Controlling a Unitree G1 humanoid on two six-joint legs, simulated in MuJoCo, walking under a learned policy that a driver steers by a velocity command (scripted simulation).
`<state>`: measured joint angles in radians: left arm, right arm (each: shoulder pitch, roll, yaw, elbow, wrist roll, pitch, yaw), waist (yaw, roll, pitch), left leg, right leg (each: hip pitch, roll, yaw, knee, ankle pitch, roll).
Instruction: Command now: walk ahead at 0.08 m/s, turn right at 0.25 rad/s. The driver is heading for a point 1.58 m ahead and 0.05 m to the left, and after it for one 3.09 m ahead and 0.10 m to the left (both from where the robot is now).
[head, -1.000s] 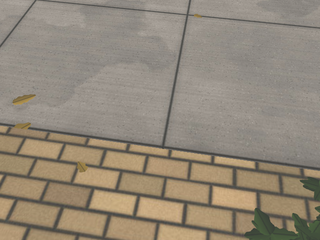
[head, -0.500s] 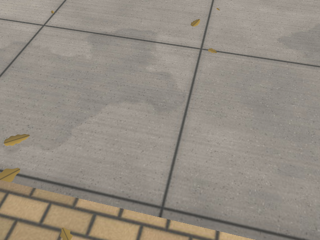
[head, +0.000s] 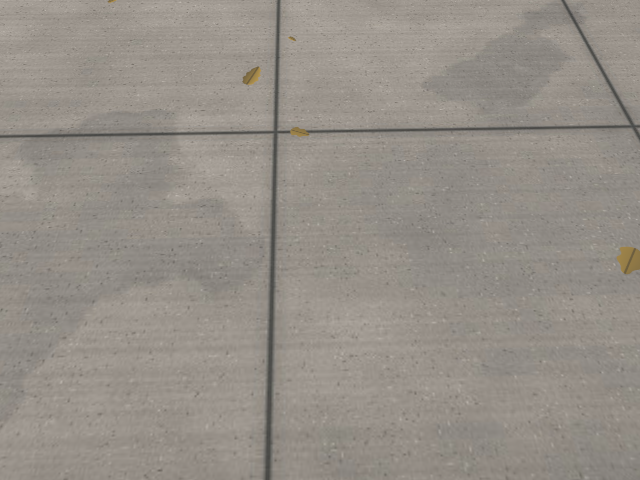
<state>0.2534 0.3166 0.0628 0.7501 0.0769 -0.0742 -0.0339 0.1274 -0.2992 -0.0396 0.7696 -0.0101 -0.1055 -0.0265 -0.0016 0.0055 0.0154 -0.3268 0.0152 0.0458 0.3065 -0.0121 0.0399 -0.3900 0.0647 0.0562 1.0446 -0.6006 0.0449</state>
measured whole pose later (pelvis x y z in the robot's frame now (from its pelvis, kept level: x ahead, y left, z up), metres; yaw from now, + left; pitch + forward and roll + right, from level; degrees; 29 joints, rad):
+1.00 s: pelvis +0.09 +0.00 -0.01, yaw -2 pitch -1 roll +1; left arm 0.34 0.31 0.03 0.76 0.03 -0.06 -0.01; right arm 0.17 -0.31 -0.05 0.82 -0.04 -0.11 0.01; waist 0.02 -0.01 0.04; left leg -0.22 -0.01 0.08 0.52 -0.27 0.07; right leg -0.06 -0.04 0.01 0.48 -0.40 -0.04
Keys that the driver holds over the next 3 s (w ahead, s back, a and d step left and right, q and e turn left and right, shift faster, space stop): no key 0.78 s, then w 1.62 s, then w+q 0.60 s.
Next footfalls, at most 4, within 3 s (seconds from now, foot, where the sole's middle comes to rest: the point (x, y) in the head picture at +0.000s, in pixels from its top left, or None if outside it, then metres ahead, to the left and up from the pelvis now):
0.12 right None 0.04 -0.13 -0.78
1.40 right None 0.31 -0.13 -0.78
1.80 left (300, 434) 0.64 0.07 -0.93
2.26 right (400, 349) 0.87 -0.18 -0.93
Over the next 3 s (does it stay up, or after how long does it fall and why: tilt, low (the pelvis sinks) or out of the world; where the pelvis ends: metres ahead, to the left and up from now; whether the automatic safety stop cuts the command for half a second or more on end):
stays up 1.11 -0.03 -0.15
